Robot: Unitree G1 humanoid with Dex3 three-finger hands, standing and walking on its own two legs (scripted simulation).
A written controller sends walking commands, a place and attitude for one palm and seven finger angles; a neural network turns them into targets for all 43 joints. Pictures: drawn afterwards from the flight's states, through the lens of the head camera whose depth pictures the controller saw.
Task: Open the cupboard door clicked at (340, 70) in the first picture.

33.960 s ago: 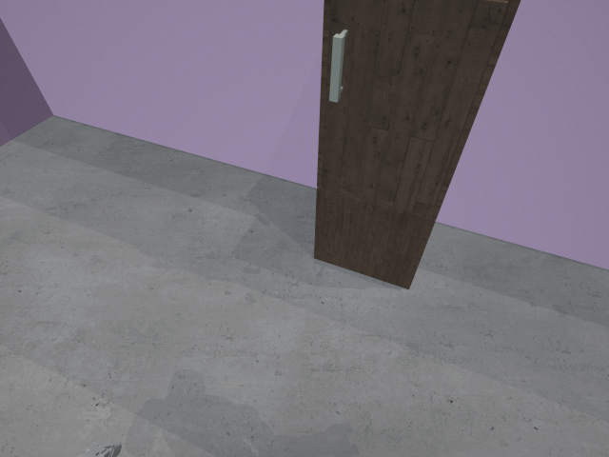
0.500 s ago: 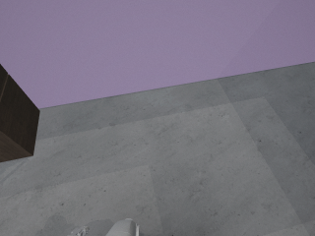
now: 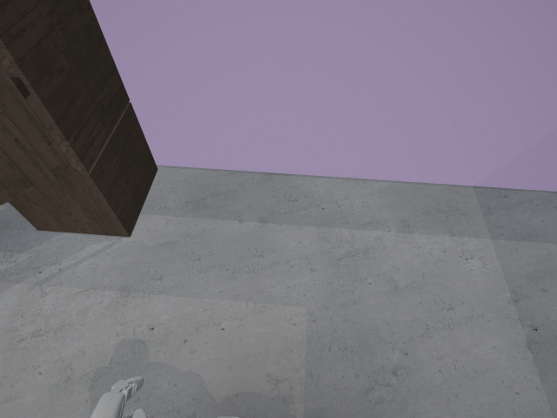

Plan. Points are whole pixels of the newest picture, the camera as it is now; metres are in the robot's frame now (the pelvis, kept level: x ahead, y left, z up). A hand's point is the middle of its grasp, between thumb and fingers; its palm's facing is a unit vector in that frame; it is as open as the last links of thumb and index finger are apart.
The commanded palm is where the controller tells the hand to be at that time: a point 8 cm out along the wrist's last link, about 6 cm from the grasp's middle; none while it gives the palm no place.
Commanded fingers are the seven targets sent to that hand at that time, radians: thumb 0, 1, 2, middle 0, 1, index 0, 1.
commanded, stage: turn to face it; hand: left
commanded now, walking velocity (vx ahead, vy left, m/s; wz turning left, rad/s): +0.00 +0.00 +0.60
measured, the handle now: out of the picture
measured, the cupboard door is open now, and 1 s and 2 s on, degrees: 42 42 42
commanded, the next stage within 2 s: take the last steps up to it in 0.94 s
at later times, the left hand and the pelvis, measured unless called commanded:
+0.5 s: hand out of the picture -0.01 +0.25 -0.18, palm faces +0.35 -0.90 -0.24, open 7.4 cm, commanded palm none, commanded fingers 0.00 0.90 0.90 -0.20 -0.30 -0.20 -0.30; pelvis +0.01 +0.02 +0.00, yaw +19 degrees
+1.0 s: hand out of the picture -0.02 +0.18 -0.15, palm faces +0.54 -0.81 -0.23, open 7.3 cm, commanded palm none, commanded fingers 0.00 0.90 0.90 -0.20 -0.30 -0.20 -0.30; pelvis +0.02 -0.01 +0.01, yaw +33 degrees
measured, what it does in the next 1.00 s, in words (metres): steps on the spot, turning left: right foot, then left foot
